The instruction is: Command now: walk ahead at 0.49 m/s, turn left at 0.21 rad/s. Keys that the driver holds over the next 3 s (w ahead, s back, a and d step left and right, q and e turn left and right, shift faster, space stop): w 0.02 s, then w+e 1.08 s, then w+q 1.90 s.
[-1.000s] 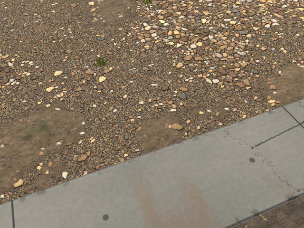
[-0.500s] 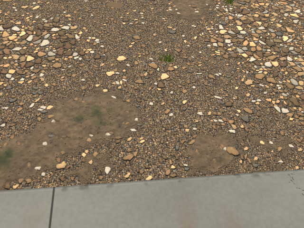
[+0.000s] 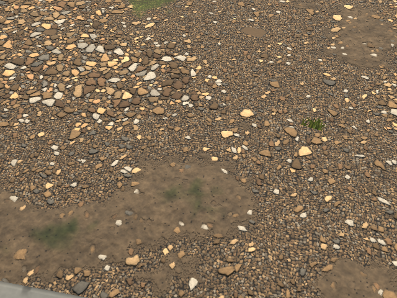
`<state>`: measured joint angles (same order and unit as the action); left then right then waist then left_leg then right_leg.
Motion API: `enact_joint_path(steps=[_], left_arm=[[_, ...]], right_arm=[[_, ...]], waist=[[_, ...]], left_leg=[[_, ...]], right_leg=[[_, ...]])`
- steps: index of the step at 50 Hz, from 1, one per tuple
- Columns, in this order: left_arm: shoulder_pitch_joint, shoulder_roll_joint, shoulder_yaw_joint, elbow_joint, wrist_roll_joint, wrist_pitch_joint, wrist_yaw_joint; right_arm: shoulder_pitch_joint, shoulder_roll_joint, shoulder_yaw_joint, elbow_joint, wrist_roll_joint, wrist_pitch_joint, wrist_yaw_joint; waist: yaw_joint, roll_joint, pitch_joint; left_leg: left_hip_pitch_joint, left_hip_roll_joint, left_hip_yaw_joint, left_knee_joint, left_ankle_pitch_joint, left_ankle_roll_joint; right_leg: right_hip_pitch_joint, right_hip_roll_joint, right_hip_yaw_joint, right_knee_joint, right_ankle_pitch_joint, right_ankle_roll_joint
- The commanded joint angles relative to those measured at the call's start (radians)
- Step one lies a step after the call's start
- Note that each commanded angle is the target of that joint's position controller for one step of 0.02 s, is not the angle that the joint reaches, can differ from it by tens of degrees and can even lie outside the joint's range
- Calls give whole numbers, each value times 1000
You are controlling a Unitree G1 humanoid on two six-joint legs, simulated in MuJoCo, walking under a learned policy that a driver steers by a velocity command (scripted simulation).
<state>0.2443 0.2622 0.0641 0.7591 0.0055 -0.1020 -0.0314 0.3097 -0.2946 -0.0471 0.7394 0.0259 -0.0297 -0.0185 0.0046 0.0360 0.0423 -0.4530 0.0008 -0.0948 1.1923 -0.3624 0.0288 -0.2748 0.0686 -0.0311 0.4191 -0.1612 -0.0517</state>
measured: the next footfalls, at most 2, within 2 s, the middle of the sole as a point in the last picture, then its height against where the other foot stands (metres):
left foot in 0.30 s outside the picture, level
right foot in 0.98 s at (284, 287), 0.19 m lower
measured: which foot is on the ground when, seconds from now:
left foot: up 0.00-0.28, down 0.30-0.98, up 1.00-1.00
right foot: down 0.00-0.30, up 0.32-0.96, down 0.98-1.00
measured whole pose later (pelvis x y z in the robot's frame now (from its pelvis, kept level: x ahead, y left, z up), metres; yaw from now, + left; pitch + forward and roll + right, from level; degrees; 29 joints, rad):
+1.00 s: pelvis +0.50 -0.14 -0.16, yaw -29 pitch +0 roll +5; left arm 0.04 0.28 0.09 0.78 -0.01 0.00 -0.08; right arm 0.50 -0.28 -0.08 0.87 0.04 -0.05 -0.03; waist -0.10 -0.06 0.03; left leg 0.04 0.23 0.22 1.31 -0.79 -0.13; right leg -0.41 -0.06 0.01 0.46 0.34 -0.08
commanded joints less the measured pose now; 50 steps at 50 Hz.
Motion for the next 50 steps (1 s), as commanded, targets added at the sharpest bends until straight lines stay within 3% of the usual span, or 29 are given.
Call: enact_joint_path(steps=[1, 4, 7, 9, 12, 14, 15, 16, 17, 18, 19, 20, 22, 25, 26, 28, 30, 31, 32, 33, 35, 36, 38, 43, 45, 47, 48, 49, 50], left_arm=[[17, 96, 19, -30, -8, -21, 3], [48, 156, 33, -5, -19, -4, 14], [90, 182, 37, 15, -26, 17, 27], [137, 181, 35, 36, -25, 26, 27], [150, 179, 34, 44, -28, 44, 36], [127, 180, 32, 33, -26, 56, 45], [134, 129, 12, 10, -10, 58, 44], [310, 16, -15, 11, -3, 51, 42], [328, 68, -4, 19, -36, 45, 39], [236, 152, 25, 13, -51, 53, 41], [167, 167, 34, 1, -46, 64, 44], [154, 159, 39, 3, -38, 78, 50], [176, 119, 41, 0, -49, 105, 43], [103, 95, 41, -37, -36, 119, 34], [90, 74, 35, -48, -20, 119, 32], [98, 75, 39, -52, -12, 116, 22], [74, 90, 46, -54, -18, 121, 15], [35, 89, 43, -65, -25, 121, 17], [-66, 104, 54, -97, -43, 104, 12], [-132, 91, 47, -106, -44, 92, 9], [-182, 84, 46, -111, -44, 76, -6], [-205, 95, 50, -125, -39, 78, -19], [-247, 65, 43, -136, -20, 84, -41], [-329, 34, 27, -134, -45, 105, -68], [-287, 40, 30, -86, -47, 113, -70], [-50, 98, 60, 24, -30, 115, -60], [110, 144, 86, 97, -23, 117, -44], [241, 198, 109, 142, -8, 119, -21], [277, 306, 113, 184, 10, 110, -10]], right_arm=[[25, -66, -17, -70, -7, -15, 4], [-97, -39, 3, -119, -30, -31, 5], [-211, -31, 9, -149, -27, -52, 22], [-239, -32, 6, -158, -21, -66, 37], [-220, -75, -15, -171, -18, -74, 42], [-64, -118, -45, -132, -24, -77, 37], [74, -182, -66, -116, -37, -79, 28], [101, -233, -72, -117, -39, -63, 28], [138, -183, -65, -94, -32, -58, 42], [94, -127, -51, -94, -28, -60, 46], [19, -93, -39, -104, -34, -63, 52], [-31, -57, -30, -100, -34, -66, 56], [-61, -31, -29, -80, -15, -82, 61], [-38, -58, -46, -40, -14, -96, 49], [-11, -82, -59, -18, -24, -94, 42], [11, -109, -70, 10, -41, -96, 31], [18, -112, -69, 12, -45, -100, 32], [29, -103, -67, 22, -36, -98, 28], [78, -74, -59, 39, -24, -97, 8], [134, -71, -59, 58, -29, -95, -5], [189, -84, -64, 76, -38, -94, -17], [140, -87, -63, 57, -42, -89, -34], [145, -92, -61, 54, -31, -83, -49], [160, -94, -65, 55, -11, -52, -35], [160, -102, -65, 59, -5, -29, -32], [170, -117, -58, 57, -3, -18, -21], [141, -124, -58, 65, 16, -21, -9], [49, -136, -64, 77, 37, -33, 3], [79, -63, -60, 80, 11, -42, -9]], waist=[[-16, -114, -38], [12, -92, -4], [49, -88, -5], [54, -104, -39], [14, -127, -40], [-83, -121, -79], [-138, -20, -192], [-61, 244, -317], [-78, 304, -313], [-82, 162, -186], [-65, 86, -115], [-41, 66, -67], [2, 93, -40], [-2, 29, -11], [-10, 9, -30], [-8, -4, -60], [-19, -14, -60], [-30, 1, -36], [-44, 36, 16], [-84, 60, 38], [-100, 63, 80], [-76, 39, 112], [-93, 23, 111], [-125, 8, 152], [-116, 5, 128], [-34, 0, -12], [52, 7, -87], [186, -101, -116], [173, -279, -50]], left_leg=[[-170, 98, -21, -106, 22, -14], [-181, 119, 16, -330, 144, -39], [-78, 64, 52, -528, 359, -52], [4, 34, 56, -549, 432, -56], [94, 18, 47, -594, 327, -44], [287, 17, 54, -674, 298, -7], [477, 165, -83, -713, 305, 50], [731, 388, -396, -734, 271, 180], [697, 408, -597, -861, 59, 236], [586, 376, -485, -888, 11, 209], [471, 341, -357, -909, 84, 194], [388, 310, -264, -941, 150, 196], [317, 275, -170, -992, 165, 190], [351, 286, -81, -1023, 296, 194], [367, 287, -38, -1001, 376, 208], [402, 326, -6, -952, 507, 217], [400, 311, 64, -916, 470, 205], [396, 307, 80, -915, 441, 198], [473, 290, 83, -914, 270, 136], [535, 302, 71, -898, 232, 118], [594, 337, 73, -866, 234, 109], [476, 315, 144, -853, 182, 101], [374, 322, 209, -830, 84, 84], [359, 330, 323, -662, 40, 9], [397, 341, 359, -538, 138, -26], [426, 313, 372, -235, 320, -52], [362, 286, 360, -13, 381, -62], [186, 189, 352, 348, 173, -103], [-186, 65, 282, 818, -572, -146]], right_leg=[[137, -286, 317, -231, 109, -205], [106, -272, 270, -254, 195, -207], [65, -217, 204, -230, 248, -168], [61, -228, 210, -197, 261, -163], [77, -236, 249, -126, 217, -136], [51, -207, 253, 24, 242, -86], [-26, -136, 207, 281, 80, -41], [-286, -24, 117, 630, -395, 23], [-430, -32, 167, 793, -433, 24], [-467, -75, 182, 875, -333, 25], [-443, -106, 167, 882, -251, 27], [-417, -131, 174, 856, -198, 30], [-372, -185, 194, 797, -122, 18], [-443, -192, 203, 691, -70, 9], [-447, -190, 185, 682, -47, 24], [-475, -201, 208, 708, 39, 35], [-503, -189, 174, 736, 132, 39], [-526, -189, 165, 728, 158, 37], [-638, -189, 211, 638, 208, 19], [-707, -177, 217, 603, 222, 13], [-795, -174, 240, 557, 226, 3], [-719, -166, 226, 449, 344, 19], [-575, -154, 133, 391, 535, 22], [-426, -158, 79, 211, 599, -3], [-328, -158, 53, 132, 602, -3], [-46, -127, 16, 71, 691, -7], [180, -103, -14, 46, 735, -22], [448, -115, -15, -109, 829, -78], [632, -178, 116, 30, 1014, -131]])
Over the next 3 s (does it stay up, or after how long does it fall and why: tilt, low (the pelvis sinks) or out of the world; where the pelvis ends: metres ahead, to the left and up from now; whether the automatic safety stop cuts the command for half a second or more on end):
stays up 1.61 -0.44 -0.20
